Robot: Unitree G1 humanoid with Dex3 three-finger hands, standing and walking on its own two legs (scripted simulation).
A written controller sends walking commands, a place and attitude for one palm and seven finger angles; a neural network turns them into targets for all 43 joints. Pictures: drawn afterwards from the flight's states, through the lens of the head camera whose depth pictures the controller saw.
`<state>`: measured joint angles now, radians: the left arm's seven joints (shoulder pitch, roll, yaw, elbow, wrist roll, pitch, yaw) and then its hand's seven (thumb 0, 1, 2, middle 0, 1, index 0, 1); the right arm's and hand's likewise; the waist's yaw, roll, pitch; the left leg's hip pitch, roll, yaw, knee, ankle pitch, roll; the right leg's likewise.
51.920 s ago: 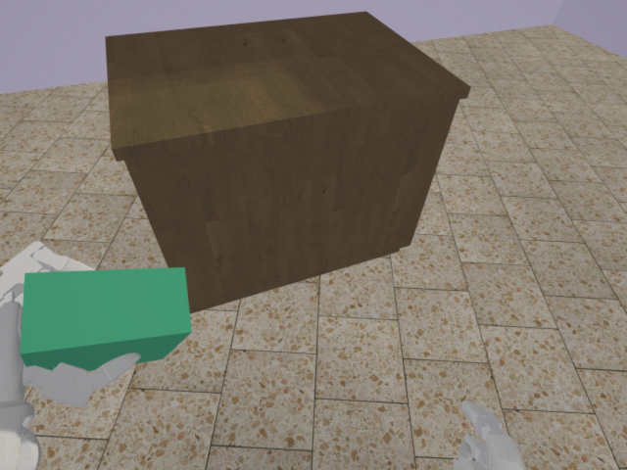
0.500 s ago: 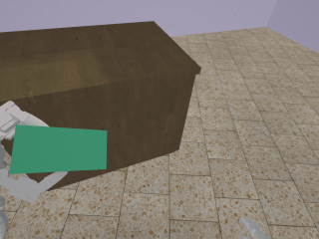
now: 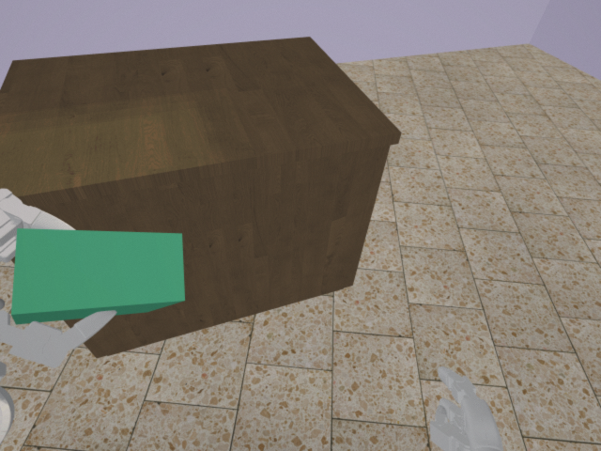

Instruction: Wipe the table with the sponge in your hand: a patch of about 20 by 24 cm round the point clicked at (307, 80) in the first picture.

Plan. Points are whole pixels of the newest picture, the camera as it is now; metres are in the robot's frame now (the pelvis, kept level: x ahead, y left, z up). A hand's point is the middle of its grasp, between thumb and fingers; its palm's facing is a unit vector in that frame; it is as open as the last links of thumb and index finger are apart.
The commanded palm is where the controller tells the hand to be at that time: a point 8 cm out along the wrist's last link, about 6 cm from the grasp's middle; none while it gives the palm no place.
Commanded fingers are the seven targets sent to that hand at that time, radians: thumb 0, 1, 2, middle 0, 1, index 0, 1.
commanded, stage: stop stepping back and stand still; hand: left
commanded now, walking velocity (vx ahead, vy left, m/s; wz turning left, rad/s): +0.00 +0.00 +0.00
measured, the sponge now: (120, 279) +0.24 +0.21 +0.17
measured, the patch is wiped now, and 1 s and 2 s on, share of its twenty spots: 1.00 1.00 1.00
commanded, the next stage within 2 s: stand and wait in 0.56 s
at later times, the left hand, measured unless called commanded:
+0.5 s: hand (52, 288) +0.21 +0.24 +0.20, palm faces +0.43 -0.83 -0.35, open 10.1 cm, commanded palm +0.15 +0.29 +0.22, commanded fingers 0.00 0.10 1.30 -1.20 -1.60 -1.20 -1.60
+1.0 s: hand (58, 285) +0.21 +0.24 +0.20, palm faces +0.42 -0.84 -0.35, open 10.1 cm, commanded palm +0.16 +0.28 +0.22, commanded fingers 0.00 0.10 1.30 -1.20 -1.60 -1.20 -1.60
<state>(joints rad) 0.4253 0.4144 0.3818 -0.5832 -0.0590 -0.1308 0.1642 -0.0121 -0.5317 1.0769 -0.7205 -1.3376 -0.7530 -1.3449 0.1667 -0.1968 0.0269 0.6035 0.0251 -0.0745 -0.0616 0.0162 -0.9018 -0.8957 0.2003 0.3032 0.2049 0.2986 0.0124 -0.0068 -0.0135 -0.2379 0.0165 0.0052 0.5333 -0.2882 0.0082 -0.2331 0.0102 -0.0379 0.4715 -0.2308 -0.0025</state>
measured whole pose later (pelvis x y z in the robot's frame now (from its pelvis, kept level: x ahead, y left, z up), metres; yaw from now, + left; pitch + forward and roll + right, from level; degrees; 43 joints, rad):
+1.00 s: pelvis -0.01 +0.01 +0.00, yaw +0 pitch +0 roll -1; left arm 0.43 0.37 0.34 -0.52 -0.06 -0.12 0.17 -0.01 -0.53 1.08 -0.72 -1.34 -0.75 -1.35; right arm 0.18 -0.22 0.02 0.61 0.02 -0.06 -0.07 0.02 -0.90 -0.90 0.20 0.30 0.20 0.30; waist 0.00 0.02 -0.03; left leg -0.23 0.01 0.01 0.48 -0.25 0.02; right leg -0.22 0.01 -0.03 0.41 -0.19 0.01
